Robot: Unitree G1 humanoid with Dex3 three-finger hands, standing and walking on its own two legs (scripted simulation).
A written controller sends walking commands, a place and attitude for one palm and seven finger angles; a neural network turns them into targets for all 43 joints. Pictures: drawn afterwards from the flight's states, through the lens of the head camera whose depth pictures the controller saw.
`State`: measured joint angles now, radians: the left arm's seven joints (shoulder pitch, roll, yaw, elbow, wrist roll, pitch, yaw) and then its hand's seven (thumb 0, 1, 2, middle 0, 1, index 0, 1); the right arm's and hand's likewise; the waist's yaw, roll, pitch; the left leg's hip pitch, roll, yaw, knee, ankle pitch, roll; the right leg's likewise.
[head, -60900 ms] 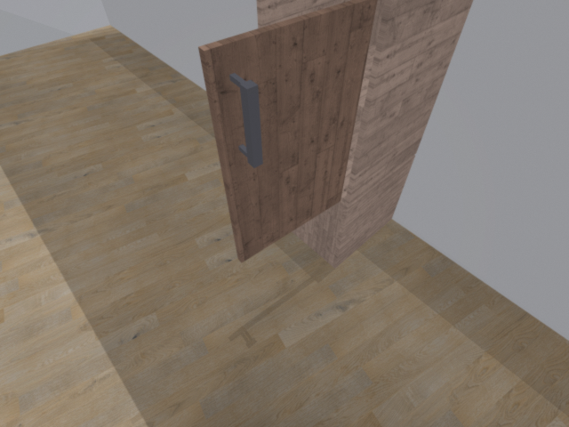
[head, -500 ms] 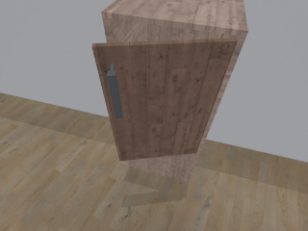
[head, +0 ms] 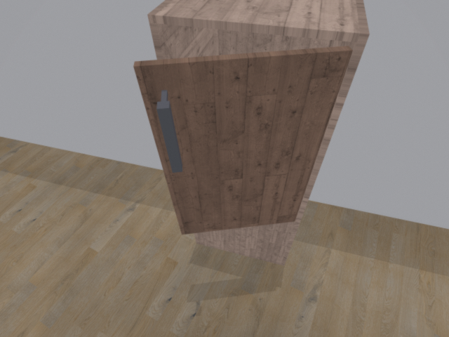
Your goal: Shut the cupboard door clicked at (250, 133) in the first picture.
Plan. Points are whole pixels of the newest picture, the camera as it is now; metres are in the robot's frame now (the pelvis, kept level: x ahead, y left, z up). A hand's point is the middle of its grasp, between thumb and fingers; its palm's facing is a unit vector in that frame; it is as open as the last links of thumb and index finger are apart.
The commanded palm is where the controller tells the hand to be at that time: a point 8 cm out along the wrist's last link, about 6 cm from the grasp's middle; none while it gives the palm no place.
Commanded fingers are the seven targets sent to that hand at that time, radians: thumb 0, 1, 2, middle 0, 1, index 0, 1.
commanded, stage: look again from close up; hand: left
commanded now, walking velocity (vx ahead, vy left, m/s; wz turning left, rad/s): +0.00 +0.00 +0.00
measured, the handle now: (171, 133) +0.46 +0.13 +0.12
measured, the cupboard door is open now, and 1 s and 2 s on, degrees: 22 22 22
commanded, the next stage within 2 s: raise the hand and make a fist in 0.14 s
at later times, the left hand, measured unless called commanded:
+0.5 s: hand (130, 285) +0.20 +0.17 +0.01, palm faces +0.20 -0.98 -0.02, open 6.9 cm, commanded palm +0.12 +0.23 -0.04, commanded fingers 0.00 0.90 0.90 -0.44 -0.56 -0.44 -0.56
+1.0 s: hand (121, 297) +0.18 +0.18 +0.02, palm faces +0.16 -0.99 -0.03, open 4.5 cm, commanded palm +0.14 +0.23 +0.03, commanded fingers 0.00 0.90 0.90 -0.90 -1.06 -0.90 -1.06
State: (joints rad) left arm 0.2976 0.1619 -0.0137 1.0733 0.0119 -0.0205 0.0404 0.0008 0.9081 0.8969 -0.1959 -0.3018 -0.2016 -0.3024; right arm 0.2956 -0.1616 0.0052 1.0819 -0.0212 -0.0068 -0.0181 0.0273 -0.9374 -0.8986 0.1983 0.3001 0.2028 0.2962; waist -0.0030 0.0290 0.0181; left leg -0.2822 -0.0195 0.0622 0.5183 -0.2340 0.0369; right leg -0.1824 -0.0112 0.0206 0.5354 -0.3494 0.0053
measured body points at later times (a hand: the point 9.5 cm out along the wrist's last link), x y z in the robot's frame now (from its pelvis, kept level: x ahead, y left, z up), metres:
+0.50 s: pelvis -0.01 -0.03 -0.05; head +0.01 -0.03 +0.40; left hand +0.19 +0.23 +0.01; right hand +0.18 -0.27 -0.12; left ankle +0.03 +0.10 -0.73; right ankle -0.04 -0.12 -0.73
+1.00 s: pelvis -0.02 -0.03 -0.05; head +0.01 -0.04 +0.40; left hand +0.17 +0.23 +0.02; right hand +0.14 -0.26 -0.14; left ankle +0.03 +0.10 -0.73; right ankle -0.04 -0.12 -0.73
